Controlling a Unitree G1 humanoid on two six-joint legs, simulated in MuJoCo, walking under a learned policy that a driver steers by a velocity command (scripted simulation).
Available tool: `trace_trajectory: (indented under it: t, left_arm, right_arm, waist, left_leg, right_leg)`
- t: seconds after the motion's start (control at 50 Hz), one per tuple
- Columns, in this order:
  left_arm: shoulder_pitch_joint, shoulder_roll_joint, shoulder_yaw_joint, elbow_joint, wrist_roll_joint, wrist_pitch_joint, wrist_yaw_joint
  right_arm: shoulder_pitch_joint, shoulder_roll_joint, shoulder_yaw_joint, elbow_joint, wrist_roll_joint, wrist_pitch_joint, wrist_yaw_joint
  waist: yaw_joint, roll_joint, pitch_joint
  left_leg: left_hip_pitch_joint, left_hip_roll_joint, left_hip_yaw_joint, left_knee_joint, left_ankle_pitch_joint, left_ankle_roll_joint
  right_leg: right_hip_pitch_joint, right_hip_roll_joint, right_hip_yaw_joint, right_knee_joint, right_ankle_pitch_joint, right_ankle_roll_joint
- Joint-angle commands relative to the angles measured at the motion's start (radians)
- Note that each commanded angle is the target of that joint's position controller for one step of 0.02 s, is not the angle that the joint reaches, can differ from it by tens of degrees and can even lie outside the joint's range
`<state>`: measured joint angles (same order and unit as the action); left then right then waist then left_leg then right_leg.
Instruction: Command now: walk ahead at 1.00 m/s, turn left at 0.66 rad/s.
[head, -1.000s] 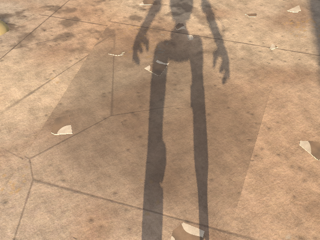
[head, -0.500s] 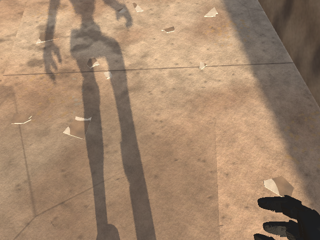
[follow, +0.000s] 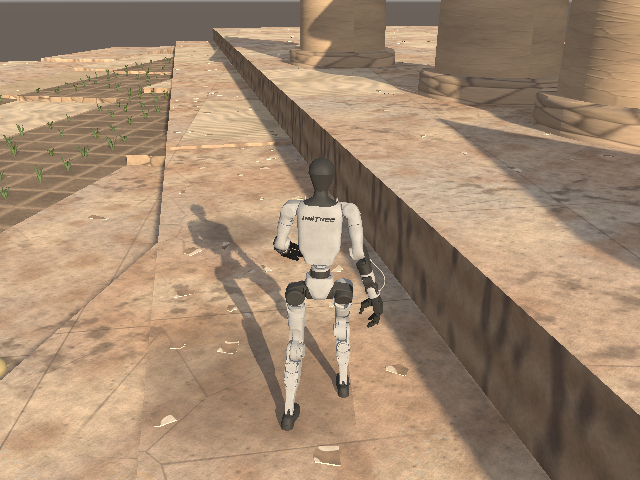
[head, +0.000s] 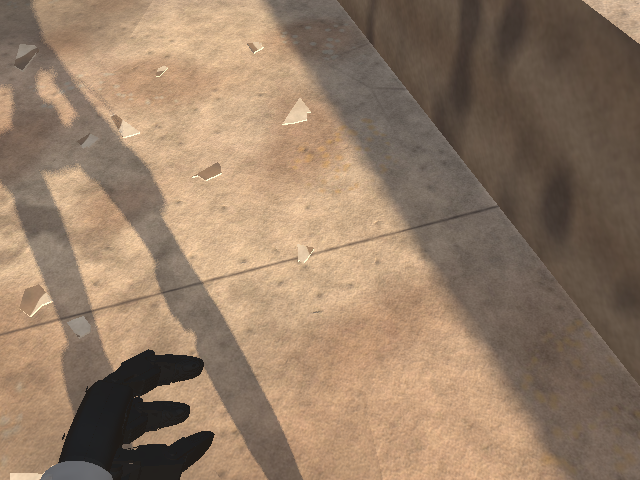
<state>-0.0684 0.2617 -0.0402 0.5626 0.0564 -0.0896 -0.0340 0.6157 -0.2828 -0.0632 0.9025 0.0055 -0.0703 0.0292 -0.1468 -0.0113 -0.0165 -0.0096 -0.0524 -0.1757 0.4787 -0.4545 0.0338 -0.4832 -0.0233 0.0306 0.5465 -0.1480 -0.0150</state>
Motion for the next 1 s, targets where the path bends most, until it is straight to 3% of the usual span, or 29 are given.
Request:
trace_trajectory:
  t: [0.02,0.04,0.06,0.08,0.1,0.18,0.24,0.28,0.34,0.38,0.4,0.42,0.44,0.46,0.48,0.5,0.54,0.56,0.64,0.7,0.76,0.8,0.84,0.86,0.88,0.9,0.92,0.96,1.0]
  left_arm:
    - [0.533,0.321,0.125,0.068,0.039,0.009,0.057]
    - [0.459,0.269,0.124,0.067,0.012,0.018,0.061]
    - [0.397,0.181,0.106,0.067,-0.001,0.015,0.057]
    - [0.375,0.135,0.097,0.082,-0.005,0.008,0.050]
    - [0.367,0.114,0.093,0.094,-0.005,0.002,0.048]
    - [0.416,0.079,0.090,0.171,-0.037,-0.032,0.036]
    - [0.369,0.086,0.092,0.194,-0.035,-0.045,0.037]
    - [0.369,0.115,0.098,0.209,-0.036,-0.045,0.042]
    - [0.438,0.206,0.116,0.222,-0.035,-0.031,0.054]
    - [0.389,0.274,0.135,0.199,-0.025,0.004,0.065]
    - [0.359,0.273,0.136,0.180,-0.018,0.017,0.063]
    - [0.349,0.199,0.125,0.183,-0.015,0.016,0.045]
    - [0.475,0.122,0.092,0.060,-0.023,-0.001,0.035]
    - [0.355,0.185,0.092,0.032,-0.018,-0.026,0.036]
    - [0.309,0.181,0.084,0.024,-0.022,-0.039,0.037]
    - [0.292,0.169,0.077,0.025,-0.014,-0.036,0.040]
    - [0.365,0.151,0.067,0.061,0.016,0.007,0.039]
    - [0.384,0.137,0.063,0.074,0.018,0.029,0.034]
    - [0.169,0.063,0.035,0.005,-0.016,0.037,0.007]
    - [0.098,0.053,0.035,0.007,-0.050,0.030,-0.010]
    - [0.059,0.090,0.052,0.018,-0.047,0.024,-0.015]
    - [0.120,0.126,0.071,0.046,-0.043,0.025,-0.015]
    - [0.375,0.174,0.097,0.119,-0.045,0.035,-0.005]
    - [0.602,0.201,0.117,0.189,-0.042,0.041,0.004]
    - [0.727,0.282,0.152,0.219,-0.032,0.054,0.018]
    - [0.630,0.347,0.168,0.215,-0.028,0.063,0.013]
    - [0.544,0.285,0.166,0.180,-0.039,0.060,0.005]
    - [0.498,0.196,0.145,0.200,-0.045,0.054,0.014]
    - [0.456,0.144,0.117,0.213,-0.046,0.034,0.026]
  right_arm:
    - [-0.131,-0.036,-0.003,-0.173,0.034,-0.028,-0.010]
    - [-0.169,-0.089,-0.006,-0.178,0.012,-0.009,-0.017]
    - [-0.243,-0.105,-0.011,-0.177,-0.009,0.005,-0.013]
    - [-0.280,-0.095,-0.010,-0.174,-0.018,0.014,-0.003]
    - [-0.296,-0.081,-0.010,-0.171,-0.023,0.026,0.007]
    - [-0.424,-0.029,0.004,-0.241,-0.040,0.070,0.037]
    - [-0.532,-0.027,0.020,-0.307,-0.035,0.066,0.059]
    - [-0.603,-0.032,0.031,-0.327,-0.033,0.065,0.077]
    - [-0.565,-0.068,0.026,-0.310,-0.029,0.062,0.072]
    - [-0.287,-0.140,-0.006,-0.236,-0.030,0.059,0.052]
    - [-0.074,-0.191,-0.036,-0.164,-0.033,0.059,0.031]
    - [-0.103,-0.255,-0.072,-0.154,-0.002,0.076,0.003]
    - [-0.227,-0.399,-0.088,-0.222,-0.044,0.091,-0.001]
    - [-0.181,-0.365,-0.092,-0.250,-0.034,0.098,-0.013]
    - [-0.205,-0.316,-0.082,-0.218,-0.028,0.089,-0.025]
    - [-0.230,-0.267,-0.068,-0.199,-0.024,0.072,-0.030]
    - [-0.313,-0.209,-0.041,-0.206,-0.025,0.039,-0.040]
    - [-0.316,-0.171,-0.025,-0.203,-0.023,0.022,-0.036]
    - [-0.273,-0.151,-0.019,-0.163,-0.015,-0.029,-0.008]
    - [-0.217,-0.160,-0.017,-0.141,-0.001,-0.055,0.002]
    - [-0.187,-0.183,-0.018,-0.101,-0.018,-0.056,-0.016]
    - [-0.190,-0.219,-0.023,-0.098,-0.037,-0.045,-0.037]
    - [-0.232,-0.242,-0.029,-0.107,-0.073,-0.015,-0.059]
    - [-0.295,-0.244,-0.029,-0.125,-0.079,0.000,-0.066]
    - [-0.308,-0.178,-0.009,-0.157,-0.062,-0.008,-0.060]
    - [-0.242,-0.072,0.019,-0.217,-0.033,-0.033,-0.027]
    - [-0.326,-0.119,0.030,-0.239,-0.047,-0.049,-0.036]
    - [-0.398,-0.125,0.046,-0.253,-0.048,-0.065,-0.030]
    - [-0.389,-0.105,0.055,-0.261,-0.069,-0.027,-0.027]
  waist:
    - [0.302,-0.264,-0.319]
    - [0.268,-0.208,-0.229]
    - [0.247,-0.111,-0.094]
    - [0.229,-0.061,-0.021]
    - [0.205,-0.069,0.017]
    - [0.159,-0.080,0.094]
    - [0.120,-0.078,0.119]
    - [0.123,-0.030,0.146]
    - [0.087,-0.056,0.072]
    - [-0.069,-0.094,-0.084]
    - [-0.153,-0.059,-0.180]
    - [-0.108,0.136,-0.146]
    - [0.074,0.317,-0.272]
    - [-0.014,0.104,-0.341]
    - [0.029,0.024,-0.150]
    - [0.090,-0.052,-0.035]
    - [0.189,-0.076,0.036]
    - [0.207,-0.072,0.039]
    - [0.143,0.000,0.132]
    - [0.089,0.016,0.136]
    - [0.082,0.005,0.139]
    - [0.122,0.064,0.054]
    - [0.255,0.124,-0.085]
    - [0.377,0.100,-0.162]
    - [0.409,-0.026,-0.213]
    - [0.246,-0.371,-0.263]
    - [0.276,-0.149,-0.235]
    - [0.201,0.088,-0.043]
    - [0.119,0.100,0.057]
  left_leg:
    - [-0.721,-0.022,0.074,0.735,-0.032,0.062]
    - [-0.817,0.036,0.089,0.847,0.057,0.074]
    - [-0.847,0.083,0.101,0.846,0.126,0.074]
    - [-0.831,0.112,0.105,0.816,0.159,0.066]
    - [-0.808,0.130,0.106,0.796,0.167,0.056]
    - [-0.872,0.175,0.125,0.759,0.222,0.039]
    - [-0.802,0.168,0.175,0.578,0.385,0.050]
    - [-0.657,0.128,0.274,0.380,0.477,0.080]
    - [-0.448,0.003,0.382,0.284,0.445,0.134]
    - [-0.149,-0.052,0.350,0.280,0.336,0.181]
    - [0.131,-0.064,0.285,0.224,0.296,0.214]
    - [0.289,0.006,0.127,0.154,0.216,0.238]
    - [0.514,0.288,-0.470,0.014,0.220,0.435]
    - [0.506,0.313,-0.629,-0.148,0.034,0.460]
    - [0.321,0.304,-0.592,-0.227,0.022,0.409]
    - [0.136,0.260,-0.501,-0.234,0.113,0.365]
    - [-0.134,0.181,-0.308,-0.235,0.255,0.327]
    - [-0.226,0.156,-0.251,-0.253,0.278,0.317]
    - [-0.328,0.075,-0.031,-0.365,0.431,0.241]
    - [-0.231,0.119,0.041,-0.455,0.553,0.176]
    - [0.028,0.159,0.146,-0.454,0.819,0.127]
    - [0.161,0.187,0.207,-0.306,1.276,0.081]
    - [0.196,0.223,0.242,0.060,1.592,0.052]
    - [0.081,0.201,0.279,0.384,1.527,0.040]
    - [-0.242,0.100,0.289,0.830,1.057,0.023]
    - [-0.697,-0.103,0.193,1.137,0.009,-0.041]
    - [-0.800,-0.035,0.062,1.139,0.073,-0.011]
    - [-0.723,0.079,0.066,0.925,0.175,0.000]
    - [-0.609,0.109,0.097,0.820,0.135,-0.033]
  right_leg:
    - [0.893,-0.453,0.655,-0.241,-0.680,-0.120]
    - [0.778,-0.441,0.769,-0.305,-0.743,-0.154]
    - [0.671,-0.389,0.597,-0.292,-0.616,-0.148]
    - [0.581,-0.340,0.442,-0.301,-0.422,-0.139]
    - [0.519,-0.302,0.334,-0.318,-0.291,-0.121]
    - [0.470,-0.269,0.069,-0.376,0.082,-0.096]
    - [0.405,-0.207,-0.141,-0.419,0.254,-0.060]
    - [0.359,-0.167,-0.256,-0.463,0.352,-0.036]
    - [0.472,-0.184,-0.299,-0.279,1.021,-0.017]
    - [0.462,-0.228,-0.277,0.108,1.220,-0.025]
    - [0.321,-0.216,-0.261,0.424,1.062,-0.026]
    - [0.056,-0.022,-0.254,0.842,0.083,0.008]
    - [-0.328,0.071,-0.121,1.188,-0.376,0.060]
    - [-0.407,0.037,0.050,1.171,-0.274,0.045]
    - [-0.423,-0.018,0.062,1.047,-0.229,0.038]
    - [-0.359,-0.066,0.057,0.908,-0.209,0.041]
    - [-0.194,-0.114,0.047,0.774,-0.234,0.057]
    - [-0.133,-0.132,0.033,0.701,-0.250,0.064]
    - [-0.094,-0.158,-0.047,0.318,0.102,0.035]
    - [-0.019,-0.122,-0.088,0.121,0.372,-0.031]
    - [-0.063,-0.045,-0.113,0.011,0.352,-0.086]
    - [0.005,0.054,-0.162,0.024,0.214,-0.111]
    - [0.208,0.133,-0.181,0.069,0.040,-0.147]
    - [0.426,0.131,-0.159,0.024,-0.004,-0.175]
    - [0.684,-0.005,0.075,0.057,-0.238,-0.260]
    - [0.890,-0.234,0.733,-0.153,-0.338,-0.439]
    - [0.869,-0.237,0.828,-0.257,-0.341,-0.426]
    - [0.557,-0.201,0.592,-0.288,-0.134,-0.340]
    - [0.315,-0.139,0.411,-0.282,0.330,-0.300]
